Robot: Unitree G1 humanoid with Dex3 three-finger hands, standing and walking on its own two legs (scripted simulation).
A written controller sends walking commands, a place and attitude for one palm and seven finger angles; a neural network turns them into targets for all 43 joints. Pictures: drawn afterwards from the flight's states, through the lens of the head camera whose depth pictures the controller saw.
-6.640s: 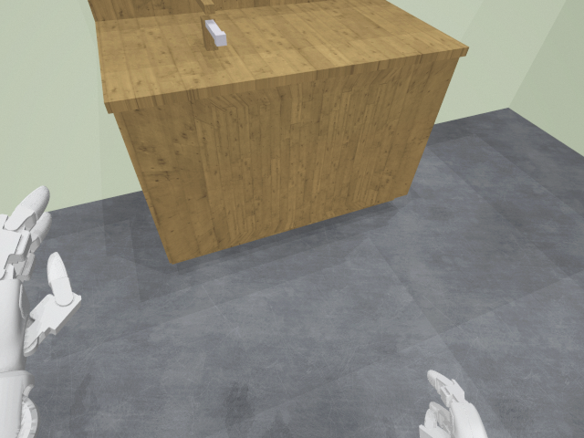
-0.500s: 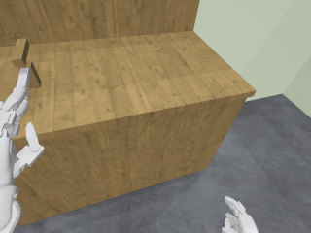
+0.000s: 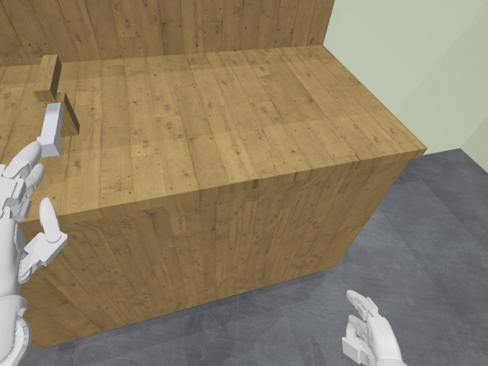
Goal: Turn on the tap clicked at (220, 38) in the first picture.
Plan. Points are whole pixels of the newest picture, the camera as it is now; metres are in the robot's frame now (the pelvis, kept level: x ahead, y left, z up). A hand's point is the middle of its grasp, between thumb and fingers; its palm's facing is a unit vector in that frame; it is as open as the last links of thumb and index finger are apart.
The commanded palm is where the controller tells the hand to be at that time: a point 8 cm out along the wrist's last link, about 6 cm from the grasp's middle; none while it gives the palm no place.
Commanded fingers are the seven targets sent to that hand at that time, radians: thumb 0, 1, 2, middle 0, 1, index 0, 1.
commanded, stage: look again from close up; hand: left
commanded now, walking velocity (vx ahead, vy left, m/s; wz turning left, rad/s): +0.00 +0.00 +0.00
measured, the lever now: (48, 146) +0.42 +0.40 +0.09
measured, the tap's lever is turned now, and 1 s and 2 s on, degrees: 0 0 0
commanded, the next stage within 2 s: shuffle to correct the standing spot in 0.36 s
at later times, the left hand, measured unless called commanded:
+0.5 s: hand (69, 247) +0.21 +0.24 +0.15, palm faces +0.40 -0.85 -0.35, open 7.4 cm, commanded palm +0.15 +0.27 +0.17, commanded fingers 0.00 0.90 0.90 -0.20 -0.30 -0.20 -0.30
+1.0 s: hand (75, 209) +0.26 +0.25 +0.16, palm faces +0.40 -0.83 -0.39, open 7.4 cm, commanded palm +0.19 +0.29 +0.17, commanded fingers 0.00 0.90 0.90 -0.20 -0.30 -0.20 -0.30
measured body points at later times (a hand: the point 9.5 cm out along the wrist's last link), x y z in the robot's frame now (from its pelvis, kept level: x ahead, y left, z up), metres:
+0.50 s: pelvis -0.01 -0.01 +0.00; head +0.01 +0.00 +0.45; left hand +0.18 +0.28 +0.17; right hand +0.17 -0.23 -0.08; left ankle +0.01 +0.08 -0.74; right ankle +0.00 -0.13 -0.74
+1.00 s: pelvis +0.04 +0.01 -0.02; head +0.06 +0.02 +0.43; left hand +0.23 +0.30 +0.18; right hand +0.21 -0.21 -0.10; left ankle +0.01 +0.08 -0.74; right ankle +0.00 -0.13 -0.74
